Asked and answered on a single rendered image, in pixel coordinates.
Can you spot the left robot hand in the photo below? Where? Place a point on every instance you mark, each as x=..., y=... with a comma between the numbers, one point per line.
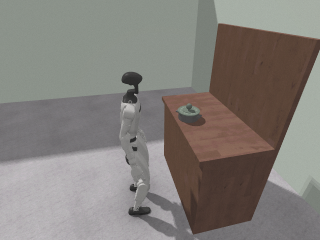
x=141, y=133

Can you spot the right robot hand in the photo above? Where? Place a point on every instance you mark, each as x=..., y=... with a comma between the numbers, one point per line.
x=137, y=171

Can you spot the right robot forearm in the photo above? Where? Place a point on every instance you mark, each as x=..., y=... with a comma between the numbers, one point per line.
x=130, y=155

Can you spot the robot right upper arm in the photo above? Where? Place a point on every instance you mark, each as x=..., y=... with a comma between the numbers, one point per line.
x=127, y=119

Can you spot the pot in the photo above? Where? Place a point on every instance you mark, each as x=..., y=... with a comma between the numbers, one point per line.
x=188, y=119

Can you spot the table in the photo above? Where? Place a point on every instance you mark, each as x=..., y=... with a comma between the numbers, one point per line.
x=220, y=164

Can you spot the robot right foot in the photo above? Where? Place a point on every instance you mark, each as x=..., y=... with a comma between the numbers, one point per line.
x=141, y=211

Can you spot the lid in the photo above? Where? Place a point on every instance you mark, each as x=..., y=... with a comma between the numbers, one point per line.
x=194, y=111

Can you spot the robot left foot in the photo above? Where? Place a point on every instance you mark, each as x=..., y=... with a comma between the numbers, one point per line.
x=132, y=187

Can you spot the robot foot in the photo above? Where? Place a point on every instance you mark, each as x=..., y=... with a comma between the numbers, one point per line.
x=141, y=211
x=132, y=187

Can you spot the knob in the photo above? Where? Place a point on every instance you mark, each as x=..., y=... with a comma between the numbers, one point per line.
x=189, y=106

